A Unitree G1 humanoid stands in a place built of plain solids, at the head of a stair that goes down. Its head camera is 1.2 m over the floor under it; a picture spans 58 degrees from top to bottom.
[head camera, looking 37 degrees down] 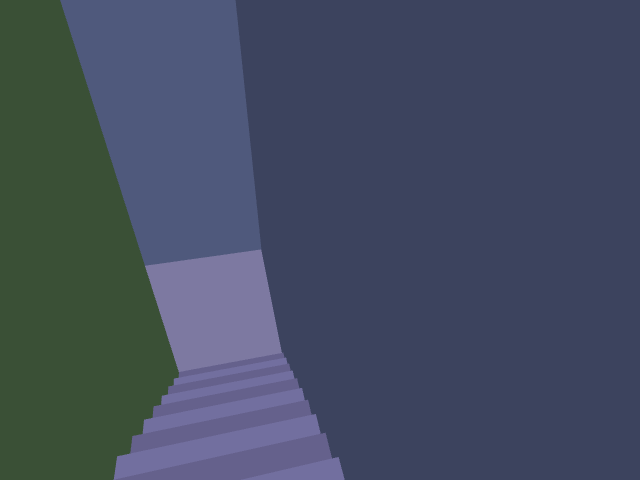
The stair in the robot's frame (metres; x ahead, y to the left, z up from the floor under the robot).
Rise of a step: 0.19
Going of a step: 0.22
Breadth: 1.02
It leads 13 degrees to the left of straight ahead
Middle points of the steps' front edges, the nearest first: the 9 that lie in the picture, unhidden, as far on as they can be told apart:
0.98 0.47 -0.78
1.20 0.52 -0.97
1.41 0.57 -1.17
1.62 0.62 -1.36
1.84 0.67 -1.56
2.05 0.72 -1.75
2.26 0.77 -1.95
2.48 0.82 -2.14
2.69 0.87 -2.33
